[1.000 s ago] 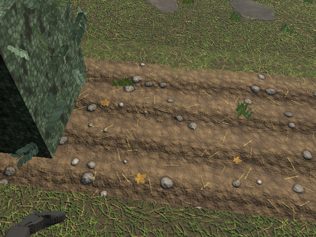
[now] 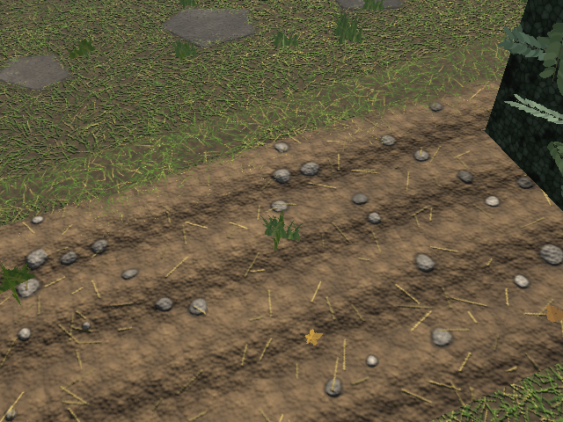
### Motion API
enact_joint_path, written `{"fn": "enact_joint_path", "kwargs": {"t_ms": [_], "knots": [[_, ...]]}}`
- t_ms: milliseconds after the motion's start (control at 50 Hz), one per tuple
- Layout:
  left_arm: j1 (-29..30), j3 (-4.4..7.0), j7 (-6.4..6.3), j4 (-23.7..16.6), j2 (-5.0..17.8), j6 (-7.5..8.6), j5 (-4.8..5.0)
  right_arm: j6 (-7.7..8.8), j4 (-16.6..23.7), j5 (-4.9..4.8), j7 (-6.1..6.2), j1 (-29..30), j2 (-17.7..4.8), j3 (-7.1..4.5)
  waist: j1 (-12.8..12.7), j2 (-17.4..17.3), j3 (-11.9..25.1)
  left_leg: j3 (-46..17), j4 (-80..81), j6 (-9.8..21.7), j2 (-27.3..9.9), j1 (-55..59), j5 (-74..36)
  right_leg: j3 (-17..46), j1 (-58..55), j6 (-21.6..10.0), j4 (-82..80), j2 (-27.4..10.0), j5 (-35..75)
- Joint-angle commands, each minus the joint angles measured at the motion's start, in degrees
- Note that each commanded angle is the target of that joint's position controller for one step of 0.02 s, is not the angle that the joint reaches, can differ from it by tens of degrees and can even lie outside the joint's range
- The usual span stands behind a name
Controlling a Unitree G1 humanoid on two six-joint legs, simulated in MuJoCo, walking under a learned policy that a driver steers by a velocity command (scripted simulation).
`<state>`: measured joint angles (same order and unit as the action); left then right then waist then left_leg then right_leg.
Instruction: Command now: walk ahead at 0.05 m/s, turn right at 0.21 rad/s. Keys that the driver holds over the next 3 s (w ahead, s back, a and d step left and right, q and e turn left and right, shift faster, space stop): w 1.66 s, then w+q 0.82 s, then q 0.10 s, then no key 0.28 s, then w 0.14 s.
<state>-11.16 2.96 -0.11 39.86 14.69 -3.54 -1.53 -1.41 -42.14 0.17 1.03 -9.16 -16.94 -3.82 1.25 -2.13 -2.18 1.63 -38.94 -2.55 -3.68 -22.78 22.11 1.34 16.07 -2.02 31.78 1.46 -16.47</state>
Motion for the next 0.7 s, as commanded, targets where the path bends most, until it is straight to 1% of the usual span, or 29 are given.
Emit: {"fn": "enact_joint_path", "kwargs": {"t_ms": [20, 40, 60, 80, 100, 120, 160, 220, 300, 320, 340, 360, 380, 400, 420, 440, 460, 480, 500, 520, 540, 560, 580, 620, 660, 700], "knots": [[1.3, 1.82, -0.43, -3.0, 8.6, 2.90, -0.32, 0.73, 3.9, 0.00, 0.34, 2.9, -6.2, -1.65, -1.9, 11.4, 3.9, -3.3, -11.8, -0.8, 0.2, -6.1, 4.8, 18.1, -4.6, -11.0, -18.2, -15.3, -1.5], [-0.6, 2.11, -0.53, -1.8, 9.4, 3.35, 1.01, 0.71, 3.3, 0.12, 0.38, 2.2, -7.2, -2.07, -3.1, 12.4, 3.3, -3.0, -13.8, -1.0, 0.6, -10.2, 2.7, 19.1, -8.7, -10.2, -19.5, -14.8, -7.5], [-2.2, 2.05, -0.80, -0.8, 9.7, 3.59, 1.56, 0.92, 3.2, -0.34, 0.28, 2.3, -7.5, -2.33, -3.5, 12.1, 1.9, -3.6, -15.2, -0.9, 0.3, -13.3, 0.8, 20.1, -10.9, -10.1, -20.6, -14.7, -10.2], [-3.3, 1.82, -1.07, -0.1, 9.0, 3.76, 1.75, 1.48, 3.1, -0.81, 0.16, 2.8, -7.3, -2.36, -3.9, 11.2, 1.0, -3.9, -15.6, -0.5, 0.3, -15.6, -0.8, 20.7, -12.9, -10.1, -21.5, -14.7, -11.4], [-4.1, 1.69, -1.33, 0.4, 8.5, 4.04, 1.73, 2.16, 3.1, -1.22, -0.04, 3.4, -6.8, -2.26, -4.2, 10.5, 0.6, -4.0, -14.6, -0.1, 0.0, -17.2, -2.7, 20.6, -14.9, -10.1, -22.1, -14.8, -10.7], [-4.6, 1.68, -1.52, 0.8, 8.2, 4.39, 1.69, 2.90, 3.0, -1.32, -0.23, 4.0, -6.3, -2.12, -4.4, 9.8, 0.5, -4.0, -12.9, 0.2, -0.1, -17.9, -4.5, 20.0, -16.7, -10.0, -22.4, -14.7, -8.6], [-4.9, 1.86, -1.68, 1.5, 8.3, 5.09, 1.73, 4.11, 2.7, -1.11, -0.63, 4.9, -5.1, -1.71, -4.8, 9.2, 0.8, -3.5, -8.1, 0.7, -0.2, -16.5, -6.8, 17.9, -17.7, -10.0, -22.8, -14.2, -4.7], [-5.3, 2.31, -1.39, 2.4, 9.3, 5.73, 1.99, 5.06, 2.5, -1.21, -1.37, 6.0, -3.9, -0.98, -5.3, 9.1, 0.9, -2.1, -1.2, 1.3, 0.3, -11.7, -7.7, 15.6, -15.6, -10.4, -23.1, -13.9, -2.6], [-6.4, 2.83, -0.43, 3.8, 10.7, 6.05, 2.62, 5.79, 2.7, -1.73, -2.25, 7.1, -4.5, -0.46, -5.6, 9.1, -0.3, -0.8, 5.0, 2.9, 1.1, -5.1, -7.6, 14.7, -10.6, -10.8, -22.4, -14.4, -4.0], [-6.4, 2.89, -0.23, 4.2, 10.9, 6.03, 2.81, 5.98, 2.6, -1.80, -2.42, 6.7, -4.8, -0.39, -5.1, 8.9, -0.3, -0.4, 6.3, 3.5, 1.3, -2.9, -8.4, 14.6, -9.3, -10.7, -21.8, -14.5, -4.0], [-5.9, 2.88, -0.07, 4.4, 11.0, 5.96, 3.04, 6.16, 2.1, -1.76, -2.54, 5.4, -4.9, -0.35, -3.8, 8.4, -0.1, 0.1, 8.4, 4.2, 1.7, 0.8, -10.1, 14.1, -7.4, -10.1, -20.6, -14.3, -3.9], [-5.3, 2.71, 0.16, 4.5, 10.7, 5.96, 3.12, 6.22, 1.1, -1.48, -2.63, 3.0, -5.0, -0.42, -2.2, 7.5, 0.5, 0.7, 10.3, 4.8, 2.5, 5.7, -11.5, 13.2, -4.9, -9.2, -18.6, -13.5, -3.4], [-5.3, 2.38, 0.32, 4.7, 9.7, 5.95, 2.91, 6.13, -0.4, -1.45, -2.48, -1.0, -5.5, -0.73, -0.3, 7.0, 1.6, 1.1, 11.1, 5.2, 3.2, 11.8, -11.2, 12.1, -2.0, -8.2, -15.6, -12.2, -2.8], [-4.6, 1.67, 0.37, 4.7, 7.6, 6.10, 2.44, 6.09, -2.2, -1.69, -2.04, -7.0, -6.9, -1.33, 2.4, 5.7, 3.6, -1.6, 11.6, 6.4, 1.5, 20.4, -10.6, 9.6, 3.0, -6.3, -9.3, -10.0, -1.6], [-3.4, 0.36, 0.51, 3.2, 3.4, 6.64, 1.60, 6.17, -3.0, -1.19, -1.50, -13.3, -11.7, -2.41, 4.6, -5.2, 6.8, -16.5, 17.0, 10.6, -9.1, 30.4, -5.6, 2.1, 12.9, -2.2, 9.5, -3.4, -3.6], [-3.1, 0.53, 0.17, 0.7, 4.4, 7.89, 2.34, 6.39, -3.8, -0.62, -2.23, -17.6, -16.2, -3.54, 5.4, -15.7, 9.7, -39.1, 25.8, 18.2, -19.0, 35.7, 7.5, 0.7, 25.1, -0.2, 24.9, 1.6, -16.2], [-3.2, 1.89, 0.17, 1.4, 9.4, 8.42, 3.17, 6.79, -2.8, -0.72, -2.50, -13.7, -11.6, -2.06, 4.1, -8.7, 5.6, -39.4, 27.2, 18.4, -19.2, 32.9, 13.6, 4.7, 29.8, -0.6, 32.0, -2.0, -14.8], [-2.4, 2.24, 0.42, 1.7, 10.3, 8.58, 3.66, 7.08, -2.0, -0.50, -2.60, -10.4, -9.0, -1.22, 2.7, -6.7, 1.3, -33.6, 27.7, 16.4, -16.6, 29.2, 11.8, 4.4, 31.2, -1.5, 33.0, -4.3, -9.2], [-2.4, 2.12, 0.28, 2.4, 9.3, 8.55, 3.35, 7.28, -1.3, -0.11, -2.71, -7.8, -7.9, -0.81, 1.5, -4.4, -0.1, -28.7, 28.4, 15.1, -14.0, 26.5, 6.6, 3.6, 30.4, -1.5, 32.2, -6.0, -4.1], [-1.7, 2.12, 0.22, 2.4, 8.6, 8.44, 2.71, 7.26, -1.1, -0.14, -2.77, -6.5, -6.9, -0.46, 0.9, -3.6, -1.1, -24.8, 29.0, 14.4, -12.4, 24.4, -0.6, 3.4, 29.5, -1.3, 30.3, -7.2, -0.5], [-1.8, 2.12, 0.37, 2.7, 7.8, 8.23, 2.42, 7.26, -1.2, -0.02, -2.75, -6.3, -6.2, -0.11, 0.2, -4.0, -0.8, -20.6, 29.6, 13.4, -10.5, 22.4, -7.0, 3.2, 27.0, -1.0, 28.5, -8.0, 2.4], [-1.8, 1.97, 0.50, 2.8, 7.0, 8.11, 2.33, 7.32, -1.3, -0.01, -2.67, -6.5, -6.1, -0.15, 0.0, -4.6, -0.2, -17.8, 29.8, 13.1, -9.2, 21.9, -13.6, 2.4, 25.9, -0.4, 27.4, -7.8, 4.9], [-1.2, 1.86, 0.55, 2.5, 6.4, 7.98, 2.16, 7.31, -1.7, -0.22, -2.54, -7.1, -6.3, -0.13, 0.0, -4.1, 0.2, -15.6, 29.9, 13.3, -8.6, 22.1, -19.8, 1.7, 26.1, 0.4, 26.2, -7.7, 6.9], [1.3, 1.67, 0.45, 1.5, 5.6, 7.82, 1.67, 7.19, -2.6, -0.39, -2.14, -8.5, -6.8, -0.17, 0.1, -2.5, 0.2, -12.4, 30.3, 13.6, -8.1, 22.0, -27.8, 0.9, 26.9, 2.0, 21.7, -7.4, 10.6], [4.8, 1.05, 0.59, 0.2, 4.1, 7.92, 1.70, 6.83, -3.5, -0.54, -1.70, -9.7, -7.1, -0.12, 0.8, -2.2, -0.3, -9.2, 30.8, 13.1, -6.9, 21.0, -30.5, 0.1, 25.6, 2.9, 14.6, -6.9, 15.2], [9.0, 0.44, 1.03, -1.1, 3.1, 8.27, 2.00, 6.69, -4.5, -0.70, -1.30, -11.3, -7.2, 0.02, 2.1, -2.6, -1.5, -6.8, 31.7, 12.4, -5.6, 19.2, -28.8, -1.2, 22.3, 2.9, 6.9, -5.7, 20.5]]}}
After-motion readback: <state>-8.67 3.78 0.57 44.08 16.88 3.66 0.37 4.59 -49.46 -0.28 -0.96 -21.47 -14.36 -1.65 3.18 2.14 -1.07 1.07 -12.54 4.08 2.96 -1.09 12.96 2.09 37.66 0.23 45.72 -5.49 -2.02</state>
